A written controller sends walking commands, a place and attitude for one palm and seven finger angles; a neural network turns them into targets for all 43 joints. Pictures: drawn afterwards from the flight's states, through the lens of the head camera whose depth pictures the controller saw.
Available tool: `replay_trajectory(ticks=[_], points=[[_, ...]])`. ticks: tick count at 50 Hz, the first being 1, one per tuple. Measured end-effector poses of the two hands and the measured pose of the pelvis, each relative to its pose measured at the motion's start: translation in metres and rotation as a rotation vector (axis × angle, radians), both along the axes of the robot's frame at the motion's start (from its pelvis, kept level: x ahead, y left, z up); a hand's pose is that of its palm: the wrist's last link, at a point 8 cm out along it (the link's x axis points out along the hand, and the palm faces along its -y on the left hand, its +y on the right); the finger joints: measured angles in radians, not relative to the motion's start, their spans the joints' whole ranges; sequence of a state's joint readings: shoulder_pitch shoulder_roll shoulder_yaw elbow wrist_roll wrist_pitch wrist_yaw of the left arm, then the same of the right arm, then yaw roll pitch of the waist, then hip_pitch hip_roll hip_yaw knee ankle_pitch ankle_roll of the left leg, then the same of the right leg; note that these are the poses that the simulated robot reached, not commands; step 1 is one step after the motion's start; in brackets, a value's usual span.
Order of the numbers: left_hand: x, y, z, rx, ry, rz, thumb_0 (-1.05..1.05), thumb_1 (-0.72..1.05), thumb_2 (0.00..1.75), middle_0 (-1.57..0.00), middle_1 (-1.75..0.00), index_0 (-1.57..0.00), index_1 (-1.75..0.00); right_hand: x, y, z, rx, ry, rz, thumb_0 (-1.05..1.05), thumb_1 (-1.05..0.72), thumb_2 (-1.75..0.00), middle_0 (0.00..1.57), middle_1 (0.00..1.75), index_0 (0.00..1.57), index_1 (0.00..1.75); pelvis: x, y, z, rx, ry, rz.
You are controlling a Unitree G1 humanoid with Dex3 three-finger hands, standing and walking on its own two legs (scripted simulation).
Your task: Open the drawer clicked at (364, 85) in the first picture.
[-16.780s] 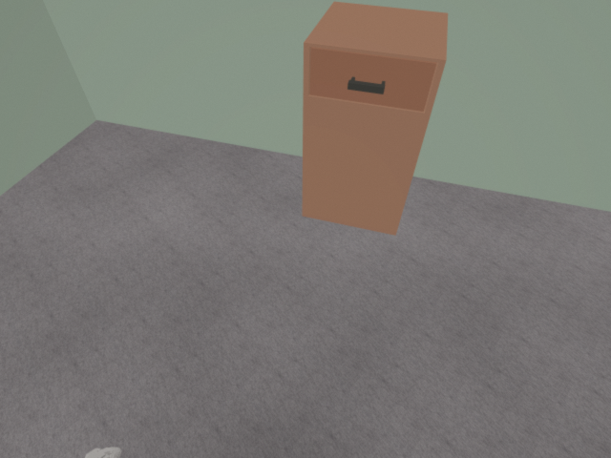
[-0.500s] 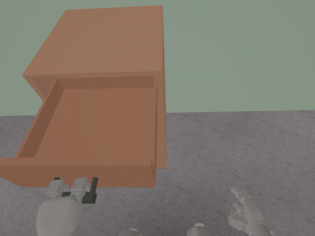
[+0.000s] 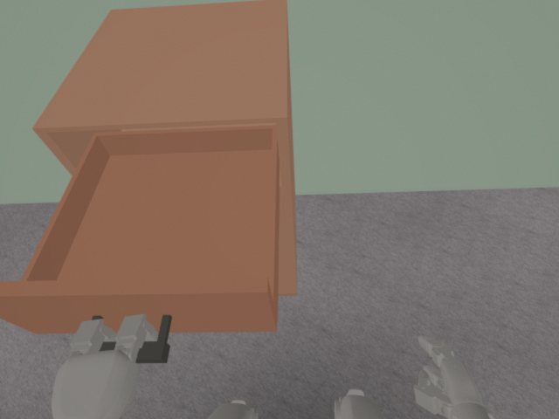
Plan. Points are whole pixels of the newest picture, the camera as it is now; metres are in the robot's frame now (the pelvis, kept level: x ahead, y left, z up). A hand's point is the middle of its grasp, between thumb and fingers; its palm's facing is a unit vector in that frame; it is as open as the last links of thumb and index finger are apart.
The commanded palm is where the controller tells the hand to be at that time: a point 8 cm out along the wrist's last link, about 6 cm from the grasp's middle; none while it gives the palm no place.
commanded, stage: open the thumb to release the handle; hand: left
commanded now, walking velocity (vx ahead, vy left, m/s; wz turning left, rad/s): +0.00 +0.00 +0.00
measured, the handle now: (127, 337) +0.22 +0.23 +0.01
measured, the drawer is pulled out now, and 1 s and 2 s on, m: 0.30 0.30 0.30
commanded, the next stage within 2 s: lift the hand off the handle in 0.26 s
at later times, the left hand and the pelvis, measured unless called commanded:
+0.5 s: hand (123, 386) +0.17 +0.22 -0.01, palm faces +0.00 -0.08 -1.00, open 13.7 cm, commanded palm +0.15 +0.23 +0.04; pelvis -0.01 +0.00 +0.01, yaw +1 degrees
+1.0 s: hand (116, 380) +0.17 +0.23 +0.01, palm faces +0.00 -0.09 -1.00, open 13.8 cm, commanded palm +0.15 +0.23 +0.06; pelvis -0.01 -0.01 +0.02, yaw +1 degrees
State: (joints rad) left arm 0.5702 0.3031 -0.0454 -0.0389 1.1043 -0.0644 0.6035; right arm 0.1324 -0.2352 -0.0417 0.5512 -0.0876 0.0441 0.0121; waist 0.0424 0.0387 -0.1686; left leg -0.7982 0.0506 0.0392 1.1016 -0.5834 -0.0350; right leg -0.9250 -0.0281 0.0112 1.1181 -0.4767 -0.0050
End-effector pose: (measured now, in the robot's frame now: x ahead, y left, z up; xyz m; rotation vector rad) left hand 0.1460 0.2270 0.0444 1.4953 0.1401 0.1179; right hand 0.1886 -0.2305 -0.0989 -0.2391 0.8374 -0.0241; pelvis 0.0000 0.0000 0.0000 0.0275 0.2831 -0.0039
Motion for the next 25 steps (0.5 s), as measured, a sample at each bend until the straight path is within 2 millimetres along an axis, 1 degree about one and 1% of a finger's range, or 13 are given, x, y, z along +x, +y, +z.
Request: replay_trajectory(ticks=[7, 11, 14, 19, 25], points=[[0.000, -0.001, 0.001, -0.003, 0.012, 0.011, 0.00, 0.13, 0.57, -0.33, -1.24, -0.36, -1.26, -0.004, 0.008, 0.006, 0.020, -0.009, 0.001, 0.01, -0.90, -0.90, 0.20, 0.30, 0.20, 0.30, -0.004, -0.001, 0.006, -0.003, -0.017, 0.005], [-0.001, -0.001, 0.001, -0.002, 0.011, 0.013, 0.00, -0.12, 0.46, -0.32, -1.23, -0.35, -1.24, -0.005, 0.009, 0.010, 0.020, -0.019, 0.006, 0.01, -0.90, -0.90, 0.20, 0.30, 0.20, 0.30, -0.005, -0.002, 0.008, -0.005, -0.021, 0.008], [-0.001, -0.001, 0.001, -0.002, 0.010, 0.015, 0.00, -0.27, 0.40, -0.32, -1.22, -0.34, -1.22, -0.005, 0.007, 0.012, 0.015, -0.024, 0.006, 0.01, -0.90, -0.90, 0.20, 0.30, 0.20, 0.30, -0.006, -0.002, 0.009, -0.006, -0.025, 0.008], [-0.001, -0.002, 0.001, -0.002, 0.008, 0.019, 0.00, -0.40, 0.34, -0.32, -1.22, -0.33, -1.21, -0.005, 0.003, 0.014, 0.004, -0.029, 0.004, 0.01, -0.90, -0.90, 0.20, 0.30, 0.20, 0.30, -0.007, -0.003, 0.010, -0.006, -0.028, 0.011], [0.000, -0.002, -0.001, -0.004, -0.001, 0.027, 0.00, -0.47, 0.31, -0.31, -1.22, -0.32, -1.20, -0.005, 0.000, 0.014, -0.007, -0.030, 0.005, 0.01, -0.90, -0.90, 0.20, 0.30, 0.20, 0.30, -0.008, -0.003, 0.009, -0.006, -0.028, 0.014]])
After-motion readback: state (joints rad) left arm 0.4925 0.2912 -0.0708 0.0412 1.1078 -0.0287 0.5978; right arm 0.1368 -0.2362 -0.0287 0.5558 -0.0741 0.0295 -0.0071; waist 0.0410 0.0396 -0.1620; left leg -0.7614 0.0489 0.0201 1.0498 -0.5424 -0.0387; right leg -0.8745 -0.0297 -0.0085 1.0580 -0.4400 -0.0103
